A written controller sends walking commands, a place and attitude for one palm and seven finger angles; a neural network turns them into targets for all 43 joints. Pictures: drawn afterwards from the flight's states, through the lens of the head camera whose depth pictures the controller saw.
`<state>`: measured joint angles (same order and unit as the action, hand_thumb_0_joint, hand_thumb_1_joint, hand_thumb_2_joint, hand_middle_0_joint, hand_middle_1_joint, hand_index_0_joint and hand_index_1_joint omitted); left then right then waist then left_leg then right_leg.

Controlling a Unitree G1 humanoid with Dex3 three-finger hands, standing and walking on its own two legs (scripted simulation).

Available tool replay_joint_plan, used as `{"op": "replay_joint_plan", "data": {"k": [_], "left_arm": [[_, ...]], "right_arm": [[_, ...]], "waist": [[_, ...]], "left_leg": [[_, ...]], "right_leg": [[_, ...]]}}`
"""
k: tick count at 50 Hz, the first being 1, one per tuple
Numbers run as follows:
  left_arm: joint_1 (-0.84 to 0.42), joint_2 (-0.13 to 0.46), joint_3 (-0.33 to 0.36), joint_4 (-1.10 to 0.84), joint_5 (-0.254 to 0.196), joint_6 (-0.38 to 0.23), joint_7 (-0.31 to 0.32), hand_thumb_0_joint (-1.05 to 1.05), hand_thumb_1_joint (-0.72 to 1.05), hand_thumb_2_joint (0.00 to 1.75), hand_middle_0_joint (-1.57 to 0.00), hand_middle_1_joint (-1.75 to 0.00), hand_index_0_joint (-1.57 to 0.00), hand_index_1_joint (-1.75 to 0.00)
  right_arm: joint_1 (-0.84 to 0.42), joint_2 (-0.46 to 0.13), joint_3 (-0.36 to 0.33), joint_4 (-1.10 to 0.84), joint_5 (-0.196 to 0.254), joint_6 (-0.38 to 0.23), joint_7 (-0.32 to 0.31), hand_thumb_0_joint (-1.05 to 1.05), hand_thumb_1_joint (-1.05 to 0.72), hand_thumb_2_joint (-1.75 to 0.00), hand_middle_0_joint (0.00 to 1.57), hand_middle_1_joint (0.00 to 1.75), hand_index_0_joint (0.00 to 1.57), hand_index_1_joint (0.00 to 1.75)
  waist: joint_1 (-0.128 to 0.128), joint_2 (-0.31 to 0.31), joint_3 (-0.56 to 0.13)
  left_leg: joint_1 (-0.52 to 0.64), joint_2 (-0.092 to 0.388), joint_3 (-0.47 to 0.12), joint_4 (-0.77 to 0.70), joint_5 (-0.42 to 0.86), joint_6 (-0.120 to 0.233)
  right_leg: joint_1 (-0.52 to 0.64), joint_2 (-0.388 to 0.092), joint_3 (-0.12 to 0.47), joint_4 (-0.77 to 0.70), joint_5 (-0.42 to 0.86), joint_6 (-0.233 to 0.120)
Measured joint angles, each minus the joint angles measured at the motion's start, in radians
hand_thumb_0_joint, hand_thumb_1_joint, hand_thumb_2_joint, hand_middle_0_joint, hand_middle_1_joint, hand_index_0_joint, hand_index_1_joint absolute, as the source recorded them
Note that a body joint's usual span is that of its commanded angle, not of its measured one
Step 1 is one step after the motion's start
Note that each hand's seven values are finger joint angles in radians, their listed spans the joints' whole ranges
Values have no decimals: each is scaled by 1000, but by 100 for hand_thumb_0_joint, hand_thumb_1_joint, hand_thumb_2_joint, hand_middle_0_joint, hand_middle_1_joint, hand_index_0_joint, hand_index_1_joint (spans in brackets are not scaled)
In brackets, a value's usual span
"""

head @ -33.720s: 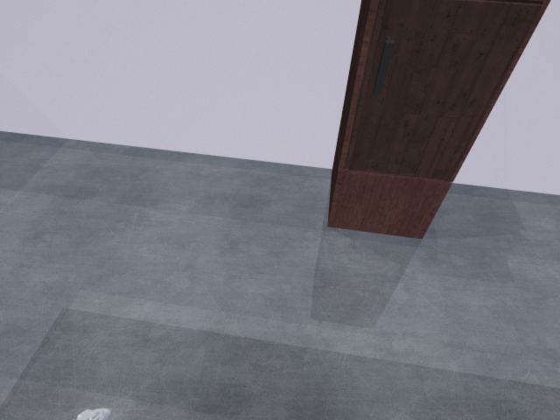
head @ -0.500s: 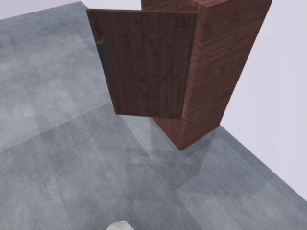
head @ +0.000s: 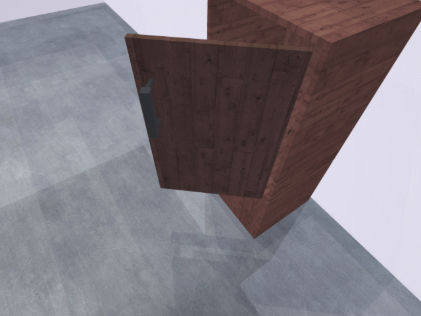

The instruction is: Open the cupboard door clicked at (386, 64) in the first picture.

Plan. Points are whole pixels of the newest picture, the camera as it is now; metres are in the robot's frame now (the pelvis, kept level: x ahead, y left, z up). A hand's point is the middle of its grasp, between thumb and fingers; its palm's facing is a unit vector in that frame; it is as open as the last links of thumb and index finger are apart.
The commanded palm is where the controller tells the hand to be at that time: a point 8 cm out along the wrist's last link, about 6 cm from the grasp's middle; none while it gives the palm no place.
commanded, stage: come to a stop and stand still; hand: left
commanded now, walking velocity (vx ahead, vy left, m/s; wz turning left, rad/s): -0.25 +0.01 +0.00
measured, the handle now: (152, 109) +0.57 +0.20 +0.05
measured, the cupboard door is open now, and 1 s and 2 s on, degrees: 49 49 49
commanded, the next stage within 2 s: look again from close up in 1.22 s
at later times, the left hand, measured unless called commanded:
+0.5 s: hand out of the picture +0.08 +0.21 -0.18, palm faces +0.06 -0.98 -0.18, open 7.4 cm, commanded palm none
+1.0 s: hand out of the picture +0.01 +0.17 -0.16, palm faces -0.03 -0.97 -0.24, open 7.4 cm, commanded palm none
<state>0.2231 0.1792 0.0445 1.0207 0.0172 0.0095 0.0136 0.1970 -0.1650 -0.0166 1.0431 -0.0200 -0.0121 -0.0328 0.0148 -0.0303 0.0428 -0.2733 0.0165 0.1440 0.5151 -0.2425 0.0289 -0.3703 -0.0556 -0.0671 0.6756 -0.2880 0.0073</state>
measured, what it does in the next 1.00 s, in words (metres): steps on the spot: right foot, then left foot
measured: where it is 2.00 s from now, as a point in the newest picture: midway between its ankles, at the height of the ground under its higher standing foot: outside the picture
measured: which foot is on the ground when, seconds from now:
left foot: down 0.00-0.08, up 0.10-0.32, down 0.34-1.00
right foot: up 0.00-0.00, down 0.02-0.34, up 0.36-0.62, down 0.64-1.00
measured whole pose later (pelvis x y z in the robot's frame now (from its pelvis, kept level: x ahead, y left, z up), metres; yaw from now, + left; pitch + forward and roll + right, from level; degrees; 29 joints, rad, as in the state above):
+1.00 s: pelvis -0.02 -0.02 +0.00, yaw -1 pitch -1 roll +1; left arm 0.29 0.17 -0.02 1.03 0.01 -0.01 0.03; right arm 0.25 -0.19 -0.01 1.03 -0.01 0.00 -0.01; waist -0.01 0.03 0.02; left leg -0.24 0.04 0.07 0.54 -0.27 -0.01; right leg -0.18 0.00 0.01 0.55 -0.35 -0.01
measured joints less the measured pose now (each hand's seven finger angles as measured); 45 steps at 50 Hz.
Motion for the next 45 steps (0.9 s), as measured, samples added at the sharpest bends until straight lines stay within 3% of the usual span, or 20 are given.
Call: {"op": "replay_joint_plan", "data": {"k": [1,5,10,14,16,17,19,22,24,29,32,34,39,45], "left_arm": [[-3,9,1,-10,2,2,-1,1,93,90,-20,-30,-19,-30],[-24,13,-3,-27,8,12,-2,1,93,90,-20,-30,-19,-30],[-65,4,-5,-37,7,7,11,1,91,90,-20,-30,-19,-30],[-85,7,-2,-45,3,6,14,0,91,90,-20,-30,-20,-30],[-86,12,-1,-43,-2,9,14,0,91,90,-20,-30,-20,-30],[-84,12,-1,-43,-7,13,13,0,91,90,-20,-30,-20,-30],[-81,23,3,-39,-11,30,13,0,91,90,-20,-30,-20,-30],[-76,35,10,-26,-10,51,11,0,91,90,-20,-30,-20,-30],[-72,37,12,-18,-11,52,9,1,91,90,-20,-30,-20,-30],[-44,31,3,4,-13,47,1,1,91,90,-20,-30,-19,-30],[-19,31,-4,15,-12,35,-1,1,91,90,-20,-30,-19,-30],[6,26,-16,14,-4,10,20,1,91,90,-20,-30,-19,-30],[43,-1,-45,18,0,-20,28,1,91,90,-20,-30,-19,-30],[59,-12,-58,6,-2,-22,24,1,91,90,-20,-30,-20,-30]], "right_arm": [[5,3,-3,3,2,8,1,0,-93,-90,20,30,20,30],[6,-12,-25,2,11,37,5,0,-92,-90,20,30,20,30],[4,-25,-36,1,21,64,3,1,-91,-90,20,30,20,30],[-5,-20,-32,-3,23,63,5,1,-91,-90,20,30,19,30],[-5,-19,-28,-10,21,54,8,1,-91,-90,20,30,19,30],[-1,-21,-27,-15,17,48,9,1,-91,-90,20,30,19,30],[-1,-10,-21,-18,6,45,8,1,-91,-90,20,30,19,30],[8,9,-7,-29,-4,34,-5,1,-91,-90,20,30,20,30],[11,18,2,-28,-5,27,-10,1,-91,-90,20,30,20,30],[7,16,-2,-12,-4,18,-10,1,-92,-90,20,30,20,30],[11,10,-8,-2,3,14,-6,1,-92,-90,20,30,20,30],[12,-2,-9,-12,13,16,2,1,-92,-90,20,30,20,30],[24,-32,-7,-47,9,4,17,1,-91,-90,20,30,20,30],[37,-32,2,-32,8,14,17,1,-91,-90,20,30,20,30]], "waist": [[-2,-9,-3],[-19,22,-3],[-24,20,21],[-20,-5,35],[-21,-12,35],[-23,-5,29],[-19,-23,28],[-20,-29,21],[-16,-26,20],[-15,-3,12],[-16,0,3],[-9,5,-6],[-35,56,-4],[-29,64,-14]], "left_leg": [[-1,-3,4,20,-18,-6],[-27,18,-18,101,-83,-31],[-77,-25,-95,348,-289,-58],[-32,-35,-91,232,-240,-75],[20,-24,-86,72,-97,-70],[33,-15,-90,28,-29,-40],[29,-22,-80,47,-61,6],[34,-22,-83,26,-79,22],[41,-21,-88,-4,-58,18],[48,-14,-92,-51,-25,16],[41,-14,-83,-36,-30,5],[9,-5,-65,18,-55,-6],[-3,15,-70,60,-67,-14],[22,17,-70,52,-52,-31]], "right_leg": [[21,0,9,-48,56,-7],[30,24,3,-45,-15,-36],[58,22,-4,-102,7,-41],[75,11,-2,-143,33,-26],[69,12,-3,-129,29,-13],[59,18,-10,-110,20,-5],[27,22,21,-8,-102,1],[-19,53,77,198,-190,1],[-13,58,91,240,-182,5],[92,40,74,67,-165,6],[188,29,62,-138,-21,-5],[214,31,78,-210,-44,10],[192,51,75,-150,-69,8],[196,53,75,-114,-80,-10]]}}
